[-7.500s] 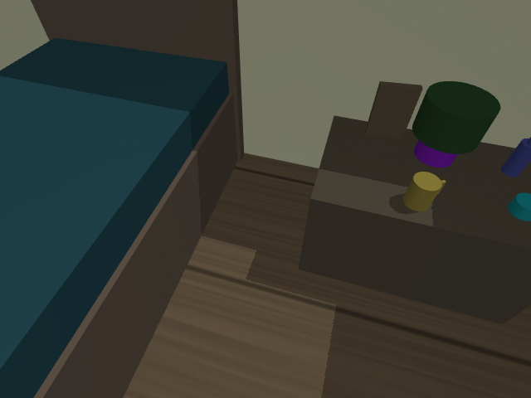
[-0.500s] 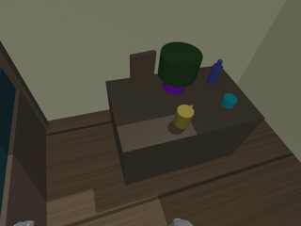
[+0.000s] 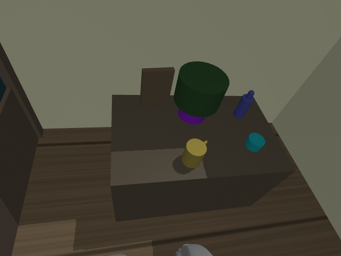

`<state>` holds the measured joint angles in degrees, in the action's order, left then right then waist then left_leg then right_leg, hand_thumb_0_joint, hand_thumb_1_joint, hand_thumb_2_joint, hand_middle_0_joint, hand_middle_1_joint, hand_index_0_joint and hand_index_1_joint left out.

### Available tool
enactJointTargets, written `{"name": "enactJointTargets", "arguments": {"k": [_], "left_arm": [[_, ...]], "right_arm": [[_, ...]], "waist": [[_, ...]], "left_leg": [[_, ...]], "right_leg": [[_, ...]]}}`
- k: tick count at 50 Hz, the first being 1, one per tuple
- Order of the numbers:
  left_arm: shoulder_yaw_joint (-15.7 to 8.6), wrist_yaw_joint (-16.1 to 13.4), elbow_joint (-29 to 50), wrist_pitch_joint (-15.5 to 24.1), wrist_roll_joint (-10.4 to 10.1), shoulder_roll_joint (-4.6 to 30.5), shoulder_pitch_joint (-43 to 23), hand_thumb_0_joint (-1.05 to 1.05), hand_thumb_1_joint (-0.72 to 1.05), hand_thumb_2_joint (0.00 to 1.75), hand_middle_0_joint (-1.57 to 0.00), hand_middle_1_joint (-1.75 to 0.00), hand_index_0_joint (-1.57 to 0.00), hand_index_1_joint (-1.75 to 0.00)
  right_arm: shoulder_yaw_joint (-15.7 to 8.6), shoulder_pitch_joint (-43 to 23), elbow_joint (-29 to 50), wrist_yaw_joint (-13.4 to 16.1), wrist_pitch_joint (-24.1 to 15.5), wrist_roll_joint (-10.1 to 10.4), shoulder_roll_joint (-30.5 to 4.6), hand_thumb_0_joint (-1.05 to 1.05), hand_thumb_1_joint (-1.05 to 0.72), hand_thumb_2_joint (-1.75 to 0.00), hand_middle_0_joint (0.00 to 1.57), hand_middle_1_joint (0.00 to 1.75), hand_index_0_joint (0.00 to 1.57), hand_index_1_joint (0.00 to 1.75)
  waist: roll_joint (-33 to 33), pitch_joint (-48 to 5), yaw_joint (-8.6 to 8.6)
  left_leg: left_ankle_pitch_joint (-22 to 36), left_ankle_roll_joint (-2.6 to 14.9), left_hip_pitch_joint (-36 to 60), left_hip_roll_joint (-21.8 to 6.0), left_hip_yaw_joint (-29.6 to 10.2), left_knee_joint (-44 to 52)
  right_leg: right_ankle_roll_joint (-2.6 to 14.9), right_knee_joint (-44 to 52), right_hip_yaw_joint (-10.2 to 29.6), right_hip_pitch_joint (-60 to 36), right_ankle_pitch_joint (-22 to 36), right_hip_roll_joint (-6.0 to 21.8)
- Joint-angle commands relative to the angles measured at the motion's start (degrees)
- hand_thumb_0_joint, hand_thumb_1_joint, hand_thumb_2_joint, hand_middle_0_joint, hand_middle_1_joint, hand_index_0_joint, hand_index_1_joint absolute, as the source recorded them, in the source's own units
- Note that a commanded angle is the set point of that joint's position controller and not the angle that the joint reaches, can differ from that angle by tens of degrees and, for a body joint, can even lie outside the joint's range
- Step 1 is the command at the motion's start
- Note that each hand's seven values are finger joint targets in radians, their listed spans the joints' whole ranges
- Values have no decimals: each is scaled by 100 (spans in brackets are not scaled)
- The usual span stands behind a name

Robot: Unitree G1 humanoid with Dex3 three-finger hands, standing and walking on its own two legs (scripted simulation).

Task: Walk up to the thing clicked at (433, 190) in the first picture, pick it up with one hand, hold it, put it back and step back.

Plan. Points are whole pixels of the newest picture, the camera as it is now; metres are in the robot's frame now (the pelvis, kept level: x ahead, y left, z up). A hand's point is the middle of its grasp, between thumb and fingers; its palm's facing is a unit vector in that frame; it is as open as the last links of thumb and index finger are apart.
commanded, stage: walk up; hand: left
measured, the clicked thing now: (196, 151) +0.55 -0.14 -0.25
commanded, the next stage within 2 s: none
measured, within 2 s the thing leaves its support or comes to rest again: neither
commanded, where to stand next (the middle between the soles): +0.18 -0.41 m, yaw +10 degrees
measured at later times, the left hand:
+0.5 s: hand out of the picture +0.12 +0.09 -0.15, palm faces +0.08 -0.93 -0.35, open 7.4 cm
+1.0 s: hand (212, 254) +0.17 -0.13 -0.17, palm faces +0.08 -0.92 -0.39, open 7.4 cm
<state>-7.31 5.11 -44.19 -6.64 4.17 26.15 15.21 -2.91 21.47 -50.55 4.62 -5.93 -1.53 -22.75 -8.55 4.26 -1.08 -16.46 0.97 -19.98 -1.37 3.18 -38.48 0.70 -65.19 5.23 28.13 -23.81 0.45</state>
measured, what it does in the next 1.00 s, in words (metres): steps to the right: right foot, then left foot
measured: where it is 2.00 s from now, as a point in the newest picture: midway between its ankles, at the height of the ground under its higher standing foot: outside the picture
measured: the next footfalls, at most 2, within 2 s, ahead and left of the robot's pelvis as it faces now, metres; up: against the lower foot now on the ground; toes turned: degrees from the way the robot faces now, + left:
right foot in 0.24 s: +0.13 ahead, -0.29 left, +0.00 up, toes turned +1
left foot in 0.50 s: +0.19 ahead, -0.11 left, +0.00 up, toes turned +11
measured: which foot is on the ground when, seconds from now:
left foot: down 0.00-0.26, up 0.28-0.48, down 0.50-0.90, up 0.92-1.00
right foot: up 0.00-0.22, down 0.24-0.52, up 0.54-0.86, down 0.88-1.00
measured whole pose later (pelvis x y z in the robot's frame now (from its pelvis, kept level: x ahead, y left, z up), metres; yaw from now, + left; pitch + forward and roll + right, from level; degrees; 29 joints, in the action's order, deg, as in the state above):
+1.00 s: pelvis +0.11 -0.43 -0.04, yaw +7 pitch -2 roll -1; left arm -6.0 3.6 -44.7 -4.3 3.1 24.7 12.9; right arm -5.8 17.0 -53.5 6.3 -0.9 -0.9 -30.8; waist -0.7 5.7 -0.8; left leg -29.3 1.6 -36.1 -4.1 -9.4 -69.9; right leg -1.5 -54.8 -0.7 27.4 -26.0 2.1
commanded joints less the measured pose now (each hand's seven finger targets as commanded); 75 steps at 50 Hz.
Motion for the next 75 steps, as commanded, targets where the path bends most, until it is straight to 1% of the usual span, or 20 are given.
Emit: {"name": "enactJointTargets", "arguments": {"k": [1, 8, 12, 14, 21, 24, 26, 27, 31, 40, 43, 44, 45, 46, 47, 52, 59, 63, 71, 75], "left_arm": [[-353, -9, 562, 166, -12, 1036, -39, 0, 90, 90, -20, -30, -20, -30], [-384, 98, 762, 188, -58, 1034, -407, 0, 90, 90, -20, -30, -20, -30], [-586, -37, 189, 331, 37, 1280, 1141, 0, 90, 90, -20, -30, -20, -30], [-624, -127, 631, 423, 21, 2131, 257, 0, 90, 90, -20, -30, -20, -30], [-254, -191, 894, 410, 14, 1135, -351, 0, 90, 90, -20, -30, -20, -30], [-62, -181, 1163, 325, -24, 862, -913, 0, 90, 90, -20, -30, -20, -30], [15, -214, 1203, 257, -38, 547, -348, 0, 90, 90, -20, -30, -20, -30], [-139, -253, 1033, 155, 8, 1148, -100, 0, 90, 90, -20, -30, -20, -30], [-309, -208, 744, 179, -89, 1274, -37, 0, 90, 90, -20, -30, -20, -30], [-360, 46, 834, 148, -96, 1215, -403, 0, 90, 90, -20, -30, -20, -30], [-431, -11, 265, 204, -147, 1079, 811, 0, 90, 90, -20, -30, -20, -30], [-510, -76, 15, 245, -61, 1258, 1335, 0, 90, 90, -20, -30, -20, -30], [-552, -146, 138, 334, 35, 1758, 1423, 0, 90, 90, -20, -30, -20, -30], [-531, -236, 496, 366, -57, 2267, 105, 0, 90, 90, -20, -30, -20, -30], [-455, -295, 661, 394, -158, 2012, -487, 0, 90, 90, -20, -30, -20, -30], [-224, -520, 5, 748, -237, 1373, -426, 0, 90, 90, -20, -30, -20, -30], [-106, -774, -367, 1118, -393, 1305, 330, 0, 90, 90, -20, -30, -20, -30], [-68, -835, -376, 1110, -369, 1196, 355, 0, 90, 90, -20, -30, -20, -30], [77, -734, -373, 988, -395, 1098, -203, 0, 90, 90, -20, -30, -20, -30], [237, -729, -575, 895, -463, 773, -450, 0, 90, 90, -20, -30, -20, -30]], "right_arm": [[-615, 473, 329, 126, -111, 7, -2106, 0, -90, -90, 20, 30, 20, 30], [-748, 207, 512, 139, -28, -82, -2543, 0, -90, -90, 20, 30, 20, 30], [-426, -166, 531, 169, 173, -93, -1787, 0, -90, -90, 20, 30, 20, 30], [-423, -238, 706, 366, 196, 67, -1484, 0, -90, -90, 20, 30, 20, 30], [-382, 711, -173, 195, 17, 101, -1577, 0, -90, -90, 20, 30, 20, 30], [-475, 1773, -399, 258, -66, 80, -1650, 0, -90, -90, 20, 30, 20, 30], [-742, 1444, 45, 382, -94, -94, -2620, 0, -90, -90, 20, 30, 20, 30], [-780, 1134, 179, 382, -76, 113, -2796, 0, -90, -90, 20, 30, 20, 30], [-606, 359, 296, 313, -54, 85, -2207, 0, -90, -90, 20, 30, 20, 30], [-792, 131, 511, 201, 23, -125, -2713, 0, -90, -90, 20, 30, 20, 30], [-670, -557, 512, 142, 173, -136, -2525, 0, -90, -90, 20, 30, 20, 30], [-503, -474, 462, 154, 269, -166, -1949, 0, -90, -90, 20, 30, 20, 30], [-267, -544, 624, 151, 326, -51, -1290, 0, -90, -90, 20, 30, 20, 30], [-421, -735, 711, 335, 343, 25, -1448, 0, -90, -90, 20, 30, 20, 30], [-455, -541, 449, 311, 315, 98, -1672, 0, -90, -90, 20, 30, 20, 30], [-316, 20, -221, -90, 319, 97, -1690, 0, -90, -90, 20, 30, 20, 30], [-328, -623, 118, -288, 504, 3, -1439, 0, -90, -90, 20, 30, 20, 30], [-330, -862, 233, -319, 580, 79, -1235, 0, -90, -90, 20, 30, 20, 30], [-227, -939, 43, -397, 494, 141, -891, 0, -90, -90, 20, 30, 20, 30], [-328, -1231, -2, -379, 420, 196, -1593, 0, -90, -90, 20, 30, 20, 30]], "waist": [[1566, -48, 104], [2034, -374, 152], [243, -778, -868], [-1127, -164, -442], [-568, -159, 13], [214, -578, 620], [1400, -750, 346], [780, -904, 338], [1130, -99, -18], [2182, -258, 153], [1966, -708, -562], [649, -729, -852], [-1138, -247, -1033], [-1275, 92, -435], [-190, 183, -77], [215, 17, 16], [421, -335, -250], [-20, -459, -299], [-344, -655, 44], [1485, -1006, 178]], "left_leg": [[331, 972, 504, -1445, -1797, 1523], [-292, 1068, 4, -1526, -1652, 1143], [-217, 479, -1702, -463, -345, -1823], [-2217, 132, -2911, 252, -777, -3455], [-1101, 208, -971, -26, 139, -1240], [741, 251, 1138, -162, -247, 776], [447, 985, 2004, -2542, -4409, 1813], [-234, 1324, 1541, -2928, -4621, 1857], [187, 1229, 113, -1847, -2172, 1284], [-1445, 1257, -663, -1723, -1715, 1073], [-1338, 724, -1603, -1150, -778, -104], [-1915, 431, -2398, -548, -153, -1700], [-2502, 147, -3510, 281, -67, -3553], [-2100, 86, -3085, 302, -1094, -3873], [-1407, 59, -2821, 30, -1326, -3795], [-806, 161, -2069, -175, -1141, -3103], [-897, 68, -1860, 156, -1374, -2170], [-779, 53, -1437, 283, -1083, -1792], [270, 198, 494, 257, -121, 446], [1501, 1570, 738, -1682, -2714, 988]], "right_leg": [[-153, 3, 338, 836, 185, 392], [-131, 1343, -221, 104, -310, 585], [-53, 3460, -691, -2492, 48, 65], [974, 5176, 3024, -1587, -727, 1970], [1497, 3612, 660, -1166, 2177, 1277], [1001, 2060, -164, -152, 2000, 859], [194, 37, 121, 1593, -583, -88], [116, -510, 632, 1373, -1072, 118], [70, -995, 783, 1022, -127, 230], [-160, 504, -230, 418, -663, 562], [9, 2160, -756, -1417, -148, 184], [-15, 2716, -572, -1978, -335, 41], [258, 4049, 1923, -1216, -1850, 1220], [793, 5447, 3588, -292, -2378, 1793], [628, 5261, 3114, -408, -2421, 1680], [872, 4150, 1941, -944, -1477, 1628], [635, 3450, 1255, -2471, 4166, 2007], [350, 3325, 655, -2526, 5127, 1764], [583, 2823, -263, -1506, 3823, 1353], [-31, 1766, -646, -847, -783, 252]]}}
